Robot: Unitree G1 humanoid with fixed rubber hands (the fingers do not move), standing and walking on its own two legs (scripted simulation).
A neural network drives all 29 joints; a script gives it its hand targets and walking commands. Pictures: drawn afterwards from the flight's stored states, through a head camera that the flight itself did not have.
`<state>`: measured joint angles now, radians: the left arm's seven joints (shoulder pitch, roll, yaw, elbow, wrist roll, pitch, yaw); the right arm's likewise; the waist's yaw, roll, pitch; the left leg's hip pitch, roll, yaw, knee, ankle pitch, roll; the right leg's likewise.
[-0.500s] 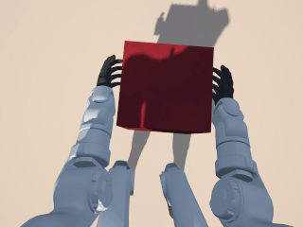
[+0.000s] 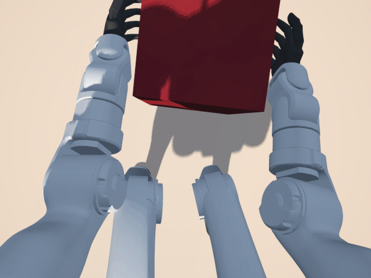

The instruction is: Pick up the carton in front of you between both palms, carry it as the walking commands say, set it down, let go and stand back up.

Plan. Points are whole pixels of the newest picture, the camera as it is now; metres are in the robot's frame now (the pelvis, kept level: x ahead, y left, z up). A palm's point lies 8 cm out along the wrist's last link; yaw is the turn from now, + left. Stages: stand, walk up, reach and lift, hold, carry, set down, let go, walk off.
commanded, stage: set down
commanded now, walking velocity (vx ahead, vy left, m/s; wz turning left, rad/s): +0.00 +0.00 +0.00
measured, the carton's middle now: (198, 59) +0.53 -0.03 -0.19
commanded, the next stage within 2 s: none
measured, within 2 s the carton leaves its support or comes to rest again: rests again in 0.90 s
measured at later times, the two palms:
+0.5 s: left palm (132, 48) +0.56 +0.12 -0.24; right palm (259, 75) +0.51 -0.18 -0.23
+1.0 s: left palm (132, 52) +0.56 +0.12 -0.26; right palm (255, 82) +0.50 -0.18 -0.26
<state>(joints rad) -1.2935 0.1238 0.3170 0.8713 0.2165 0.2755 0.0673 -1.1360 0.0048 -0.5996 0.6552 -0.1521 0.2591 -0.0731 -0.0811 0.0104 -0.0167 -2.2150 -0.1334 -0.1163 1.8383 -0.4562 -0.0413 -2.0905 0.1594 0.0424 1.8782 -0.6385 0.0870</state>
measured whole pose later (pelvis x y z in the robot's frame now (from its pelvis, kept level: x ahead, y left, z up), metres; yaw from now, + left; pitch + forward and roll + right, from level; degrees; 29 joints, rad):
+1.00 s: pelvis -0.01 +0.01 -0.09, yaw -3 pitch +36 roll -3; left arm -1.54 0.30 0.21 1.12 0.08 0.18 0.04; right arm -1.36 -0.10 -0.48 0.86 -0.08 0.19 -0.07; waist -0.06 0.00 0.39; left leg -2.26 -0.05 -0.04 2.18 -0.54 0.00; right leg -2.17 0.14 0.02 2.22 -0.68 0.08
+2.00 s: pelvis -0.01 +0.01 -0.06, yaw -5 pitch +38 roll -2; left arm -1.47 0.45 0.08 1.08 -0.13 0.16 0.05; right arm -1.32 -0.25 -0.21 0.89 0.21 0.15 -0.18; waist -0.07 -0.02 0.26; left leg -2.21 0.00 -0.02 2.10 -0.56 0.01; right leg -2.15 0.06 -0.02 2.11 -0.63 0.02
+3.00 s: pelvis +0.04 +0.02 +0.21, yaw -3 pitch +44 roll -2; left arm -1.01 0.25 0.30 0.82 0.13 0.18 0.01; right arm -0.89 -0.18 -0.31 0.71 -0.07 0.15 0.00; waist -0.04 0.01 -0.05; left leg -1.49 -0.04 -0.04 1.03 -0.30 0.02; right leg -1.45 0.04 0.04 1.03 -0.35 0.02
